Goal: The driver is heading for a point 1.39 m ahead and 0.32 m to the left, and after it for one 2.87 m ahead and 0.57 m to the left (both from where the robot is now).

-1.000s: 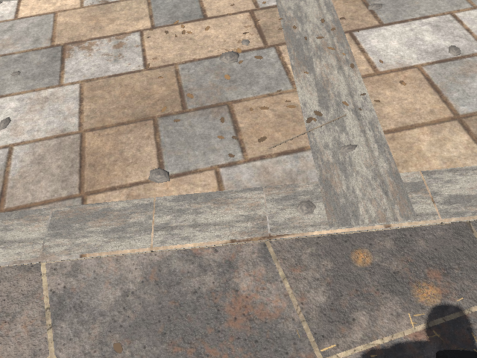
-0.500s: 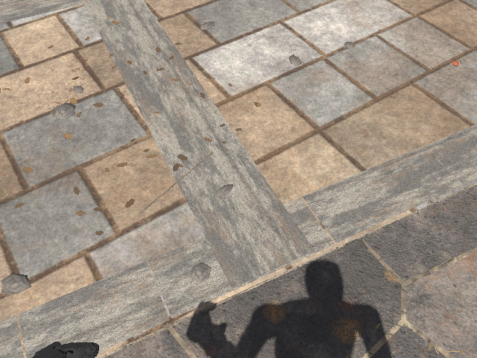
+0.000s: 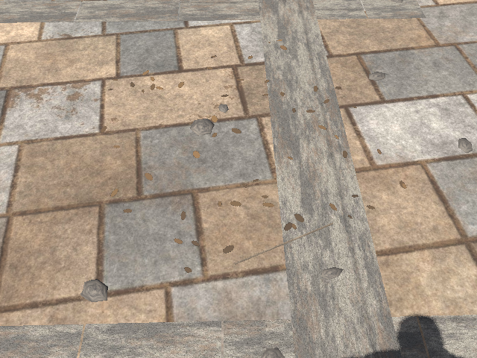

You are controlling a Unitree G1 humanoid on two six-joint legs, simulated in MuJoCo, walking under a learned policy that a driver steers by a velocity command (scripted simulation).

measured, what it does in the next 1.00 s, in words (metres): walks ahead, turning left: left foot, then right foot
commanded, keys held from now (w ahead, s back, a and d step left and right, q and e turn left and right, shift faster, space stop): w+q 0.06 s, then q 0.64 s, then e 0.30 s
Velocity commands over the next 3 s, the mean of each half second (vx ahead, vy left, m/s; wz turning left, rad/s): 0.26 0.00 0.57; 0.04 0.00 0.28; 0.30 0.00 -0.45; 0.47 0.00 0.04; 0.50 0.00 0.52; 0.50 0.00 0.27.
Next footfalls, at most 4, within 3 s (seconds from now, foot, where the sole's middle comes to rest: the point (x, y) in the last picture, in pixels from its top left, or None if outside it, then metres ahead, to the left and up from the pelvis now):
0.14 left None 0.25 0.13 -0.78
0.64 right None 0.38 -0.04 -0.78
0.96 left None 0.22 0.17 -0.78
1.34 right None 0.41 -0.06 -0.78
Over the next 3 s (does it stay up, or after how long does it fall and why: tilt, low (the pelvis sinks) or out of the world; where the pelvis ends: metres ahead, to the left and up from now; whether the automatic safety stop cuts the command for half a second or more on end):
stays up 1.15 0.30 0.00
